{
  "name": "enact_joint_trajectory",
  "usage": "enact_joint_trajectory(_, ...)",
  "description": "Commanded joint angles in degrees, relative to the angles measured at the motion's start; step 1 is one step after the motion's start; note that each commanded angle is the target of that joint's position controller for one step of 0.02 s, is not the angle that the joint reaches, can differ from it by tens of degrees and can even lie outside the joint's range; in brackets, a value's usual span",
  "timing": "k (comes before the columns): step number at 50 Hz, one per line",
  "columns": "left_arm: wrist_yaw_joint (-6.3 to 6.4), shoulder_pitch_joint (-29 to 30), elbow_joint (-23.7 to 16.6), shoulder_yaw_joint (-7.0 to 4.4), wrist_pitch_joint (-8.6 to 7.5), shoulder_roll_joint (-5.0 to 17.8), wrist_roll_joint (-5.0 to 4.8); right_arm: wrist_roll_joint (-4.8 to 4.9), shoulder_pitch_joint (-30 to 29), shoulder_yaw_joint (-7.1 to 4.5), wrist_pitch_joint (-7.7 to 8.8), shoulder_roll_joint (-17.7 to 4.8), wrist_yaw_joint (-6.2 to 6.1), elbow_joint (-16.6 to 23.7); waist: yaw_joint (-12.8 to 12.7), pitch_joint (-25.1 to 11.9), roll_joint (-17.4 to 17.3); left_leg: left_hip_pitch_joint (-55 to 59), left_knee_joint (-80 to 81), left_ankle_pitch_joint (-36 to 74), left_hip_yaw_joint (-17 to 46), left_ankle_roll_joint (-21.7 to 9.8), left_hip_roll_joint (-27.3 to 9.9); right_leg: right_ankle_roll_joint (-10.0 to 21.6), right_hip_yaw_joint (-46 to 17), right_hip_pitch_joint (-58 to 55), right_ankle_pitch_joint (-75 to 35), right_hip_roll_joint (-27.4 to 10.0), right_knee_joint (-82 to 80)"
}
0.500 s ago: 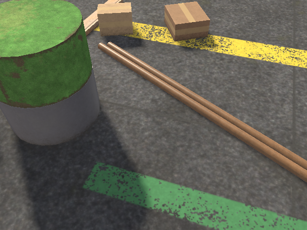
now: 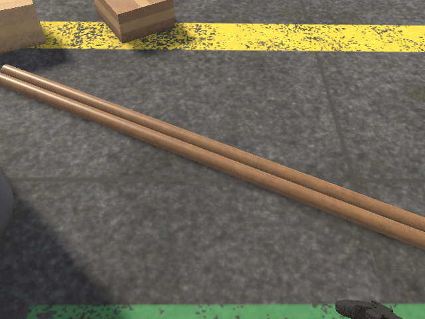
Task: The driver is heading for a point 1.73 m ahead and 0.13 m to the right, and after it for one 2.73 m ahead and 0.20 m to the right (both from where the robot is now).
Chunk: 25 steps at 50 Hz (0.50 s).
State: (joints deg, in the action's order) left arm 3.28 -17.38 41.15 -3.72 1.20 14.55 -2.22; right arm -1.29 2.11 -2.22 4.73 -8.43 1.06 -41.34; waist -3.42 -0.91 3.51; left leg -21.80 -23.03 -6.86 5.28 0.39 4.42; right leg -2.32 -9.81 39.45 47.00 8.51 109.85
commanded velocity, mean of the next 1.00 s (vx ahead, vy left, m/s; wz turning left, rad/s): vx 0.04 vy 0.00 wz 0.00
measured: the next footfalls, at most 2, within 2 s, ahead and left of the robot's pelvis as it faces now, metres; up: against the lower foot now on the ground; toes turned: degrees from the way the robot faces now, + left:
right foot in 0.34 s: +0.11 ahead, -0.17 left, +0.00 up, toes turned -23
left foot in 0.88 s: +0.18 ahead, +0.09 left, +0.00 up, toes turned +2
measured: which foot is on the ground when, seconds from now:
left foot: down 0.00-0.34, up 0.36-0.86, down 0.88-1.00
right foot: up 0.00-0.32, down 0.34-0.88, up 0.90-1.00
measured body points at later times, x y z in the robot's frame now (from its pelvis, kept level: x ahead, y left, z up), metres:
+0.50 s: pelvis +0.08 -0.06 -0.01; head +0.08 -0.08 +0.44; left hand +0.35 +0.05 -0.08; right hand +0.04 -0.33 -0.14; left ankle +0.12 +0.12 -0.66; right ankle +0.08 -0.16 -0.73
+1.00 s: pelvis +0.13 +0.00 -0.01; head +0.18 +0.03 +0.44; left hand +0.27 +0.30 -0.12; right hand +0.33 -0.27 -0.08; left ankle +0.14 +0.09 -0.73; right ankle +0.09 -0.15 -0.63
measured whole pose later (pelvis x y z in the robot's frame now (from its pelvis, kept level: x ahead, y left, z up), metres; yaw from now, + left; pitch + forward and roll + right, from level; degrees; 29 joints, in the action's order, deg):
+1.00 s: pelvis +0.13 +0.00 -0.01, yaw +3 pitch +5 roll -1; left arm 3.1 -7.6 40.5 -5.8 1.3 17.0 1.1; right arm 0.2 8.9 -4.6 -2.3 -17.2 0.1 -34.0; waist -0.4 -0.1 2.2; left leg -24.5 -37.2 -17.6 0.2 -3.4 2.6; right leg -4.8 -0.7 35.4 29.7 -3.3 74.0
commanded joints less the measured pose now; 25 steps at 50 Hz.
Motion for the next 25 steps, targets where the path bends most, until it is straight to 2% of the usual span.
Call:
enact_joint_trajectory(1,-0.33,-1.6,-10.4,1.2,0.97,0.4,1.33,0.09,5.7,-2.59,-1.73,-10.9,-1.95,1.5,-0.2,-13.6,-7.2,31.4,-0.7,42.5,22.7,-22.3,-38.4,-4.1,0.4,30.1,-8.0,-9.7,15.8)
enact_joint_trajectory(2,-0.43,4.2,-11.1,0.35,2.56,2.7,0.72,-0.67,7.0,-1.98,-2.66,-9.3,-3.5,1.1,0.9,-8.4,-3.5,21.1,3.5,28.0,17.0,-16.8,-31.9,-4.0,0.4,25.2,-16.4,-9.9,9.6)
enact_joint_trajectory(3,-0.38,4.8,-11.7,-0.12,3.54,3.7,0.78,-1.27,4.4,-1.32,-3.29,-9.6,-4.06,1.0,-0.5,-5.9,-2.1,11.1,3.6,24.3,9.6,-13.5,-26.1,-4.0,2.9,17.9,-22.5,-9.4,5.2)
enact_joint_trajectory(4,-0.4,5.1,-12.4,-0.08,3.71,3.0,1.65,-1.33,3.7,-1.24,-3.79,-10.8,-4.43,0.9,-0.9,-4.3,-3.3,5.8,3.2,24.7,4.0,-11.5,-22.2,-4.3,4.6,14.4,-28.6,-8.7,2.8)
enact_joint_trajectory(5,-0.72,8.2,-14.9,0.33,3.47,2.3,1.78,-0.78,3.9,-0.83,-4.38,-10.8,-5.76,0.3,-1.3,-1.7,-5.4,0.5,3.2,18.6,-1.5,-10.3,-18.5,-4.3,4.9,11.7,-37.5,-9.5,-7.9)
enact_joint_trajectory(6,-0.89,10.6,-16.2,0.45,3.0,1.8,1.98,-0.94,5.5,-0.4,-4.66,-10.8,-6.51,-0.3,-0.5,-1.8,-7.1,-0.3,2.5,18.1,-2.8,-10.3,-18.1,-4.4,6.2,10.1,-43.9,-9.6,-13.5)
enact_joint_trajectory(7,-1.29,12.7,-17.6,0.98,2.5,0.7,1.81,0.01,6.2,-0.35,-5.13,-11.2,-6.77,-1.1,-0.4,-2.6,-7.2,0.9,3.3,14.4,-3.7,-10.4,-17.1,-3.9,6.4,7.8,-47.4,-10.8,-27.0)
enact_joint_trajectory(8,-1.64,14.9,-18.1,1.36,2.21,0.0,1.7,0.31,7.2,-0.71,-5.43,-12.6,-6.82,-1.2,1.2,-3.9,-9.0,3.0,3.5,12.8,-4.5,-10.4,-17.4,-3.6,7.3,4.8,-50.6,-10.9,-36.5)
enact_joint_trajectory(9,-2.09,16.9,-18.5,1.66,1.97,-0.6,1.15,0.67,7.9,-1.38,-5.44,-14.4,-6.64,-1.3,2.3,-5.0,-10.9,4.9,3.8,10.1,-4.7,-10.4,-18.6,-3.1,7.7,1.6,-51.7,-11.3,-44.5)
enact_joint_trajectory(10,-2.54,17.6,-18.5,1.63,1.88,-0.4,0.33,0.71,8.4,-2.12,-5.44,-16.7,-6.21,-1.1,2.7,-5.6,-12.3,5.8,3.7,7.8,-5.1,-10.1,-19.8,-2.5,8.6,-1.5,-50.2,-11.1,-49.0)
enact_joint_trajectory(12,-3.54,19.0,-18.3,0.97,2.11,1.7,-0.4,1.16,10.2,-3.49,-5.31,-19.2,-5.07,-0.5,4.5,-4.6,-13.8,7.2,3.5,0.1,-6.5,-8.2,-22.1,-0.8,12.1,-7.2,-45.2,-9.8,-57.0)
enact_joint_trajectory(13,-4.0,19.6,-18.4,0.4,2.3,2.9,-0.31,1.89,11.3,-3.93,-5.29,-19.6,-4.64,-0.3,4.9,-2.9,-14.4,7.3,3.8,-2.5,-6.2,-7.6,-23.2,0.1,12.4,-9.1,-41.0,-10.1,-60.5)
enact_joint_trajectory(14,-4.18,19.7,-18.5,-0.12,2.56,3.9,-0.27,2.0,12.3,-4.43,-5.54,-20.2,-4.27,-0.3,5.4,-1.6,-15.3,8.5,3.0,-4.0,-6.2,-7.0,-24.3,1.1,13.6,-10.4,-36.7,-9.5,-63.3)
enact_joint_trajectory(15,-4.3,19.0,-18.0,-0.18,2.38,3.7,-0.01,2.11,13.6,-4.39,-5.79,-19.4,-4.13,-0.1,5.8,-0.7,-14.3,8.5,0.8,-4.3,-5.9,-6.3,-24.1,2.6,14.0,-14.3,-32.6,-8.7,-69.7)
enact_joint_trajectory(16,-4.33,16.6,-16.7,-0.59,2.0,3.7,-0.15,2.12,15.7,-4.0,-6.02,-18.3,-3.97,-0.7,5.4,-0.4,-11.5,6.7,-3.4,-3.6,-6.6,-5.2,-22.7,4.2,14.5,-20.8,-31.4,-7.1,-76.2)
enact_joint_trajectory(17,-3.95,12.0,-14.6,-1.74,1.43,5.9,-0.6,1.34,19.3,-3.06,-5.82,-15.9,-3.27,-1.9,4.1,-1.8,-6.0,1.7,-11.9,-3.2,-8.9,-2.7,-20.1,6.2,11.9,-31.8,-36.6,-6.8,-81.4)
enact_joint_trajectory(18,-3.44,6.9,-13.5,-2.69,0.98,10.4,-0.16,-1.12,21.0,-1.27,-5.21,-11.2,-2.27,-0.3,4.0,-6.1,8.4,-14.2,-32.5,-23.2,-13.7,2.7,-15.5,10.7,-3.9,-47.6,-64.2,-19.6,-77.7)
enact_joint_trajectory(19,-3.63,3.6,-12.5,-2.32,0.66,12.6,2.48,-0.53,16.7,0.26,-3.94,-9.4,-1.3,4.4,2.6,-16.4,16.4,-24.5,-45.8,-34.0,-6.8,5.3,-10.2,23.9,-22.2,-50.5,-72.4,-36.3,-82.7)
enact_joint_trajectory(20,-4.43,-1.5,-9.4,-0.8,-0.05,7.1,5.55,2.86,10.7,-1.49,-3.78,-14.3,-1.57,2.6,-2.7,-15.6,3.4,-22.5,-48.5,-30.1,1.7,5.0,-9.8,24.9,-20.4,-43.5,-67.7,-34.3,-86.0)
enact_joint_trajectory(21,-4.9,2.4,-6.9,0.17,-0.83,4.4,5.24,4.09,10.9,-1.57,-4.96,-13.7,-2.32,1.7,0.6,-10.0,3.7,-22.6,-47.8,-27.4,2.8,4.2,-10.0,21.5,-13.3,-38.5,-63.0,-31.3,-85.5)
enact_joint_trajectory(22,-4.72,7.7,-6.7,0.92,-1.02,1.8,4.04,3.06,13.1,-1.39,-6.24,-12.4,-3.4,-0.1,3.3,-7.5,4.5,-20.0,-45.9,-25.2,3.8,4.6,-10.2,18.0,-7.8,-33.6,-57.2,-28.0,-85.5)
enact_joint_trajectory(23,-4.36,12.0,-6.7,1.25,-0.87,0.8,3.91,1.89,14.7,-1.82,-7.36,-13.3,-4.21,-1.3,5.0,-4.7,6.6,-15.3,-44.3,-22.3,4.0,5.5,-9.6,15.6,-2.7,-26.6,-53.9,-25.9,-87.0)
enact_joint_trajectory(24,-3.85,14.9,-6.6,0.9,-0.9,2.0,4.57,1.38,16.9,-2.3,-7.98,-13.7,-4.4,-2.0,7.4,-3.9,6.9,-9.2,-43.9,-17.8,1.8,6.1,-8.6,13.8,1.8,-20.3,-50.6,-23.3,-89.0)
enact_joint_trajectory(25,-3.09,16.9,-7.1,0.29,-0.87,3.4,5.02,1.31,17.0,-2.63,-8.18,-13.5,-4.45,-1.8,8.1,-3.7,6.6,-7.9,-44.6,-14.7,-0.7,6.5,-7.5,13.0,3.7,-18.8,-47.1,-22.6,-90.0)
Velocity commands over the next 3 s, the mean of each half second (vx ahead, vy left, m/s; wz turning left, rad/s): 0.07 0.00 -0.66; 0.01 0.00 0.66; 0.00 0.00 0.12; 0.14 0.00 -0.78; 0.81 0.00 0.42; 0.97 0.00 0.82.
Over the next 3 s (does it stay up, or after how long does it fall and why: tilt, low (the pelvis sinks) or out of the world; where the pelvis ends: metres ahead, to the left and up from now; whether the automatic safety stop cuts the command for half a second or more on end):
stays up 1.08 -0.18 0.00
